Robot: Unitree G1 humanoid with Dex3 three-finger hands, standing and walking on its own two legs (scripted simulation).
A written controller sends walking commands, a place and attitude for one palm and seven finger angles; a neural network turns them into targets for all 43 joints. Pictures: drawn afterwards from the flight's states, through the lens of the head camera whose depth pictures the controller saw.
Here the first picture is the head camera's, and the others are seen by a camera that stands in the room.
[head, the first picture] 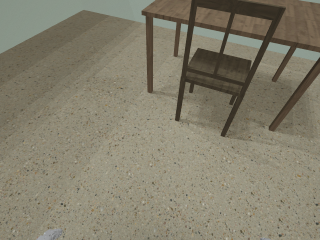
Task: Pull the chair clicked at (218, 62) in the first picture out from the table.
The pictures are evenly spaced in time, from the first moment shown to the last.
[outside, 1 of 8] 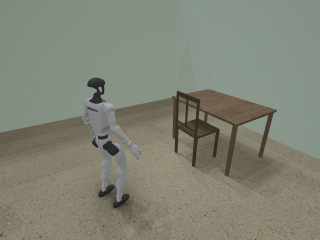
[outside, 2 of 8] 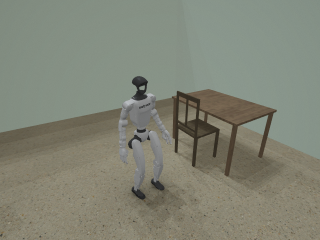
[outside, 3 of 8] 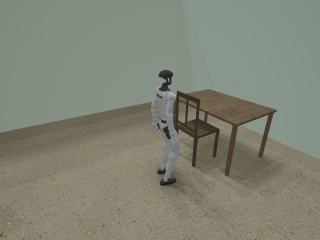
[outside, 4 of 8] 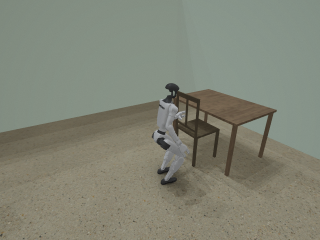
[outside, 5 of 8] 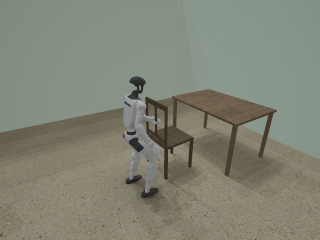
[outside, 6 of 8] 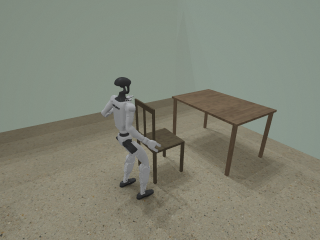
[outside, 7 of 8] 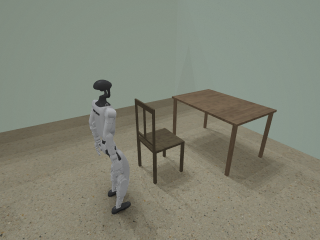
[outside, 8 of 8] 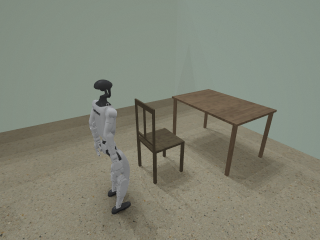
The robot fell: no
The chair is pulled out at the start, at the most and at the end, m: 0.00 0.61 0.60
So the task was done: yes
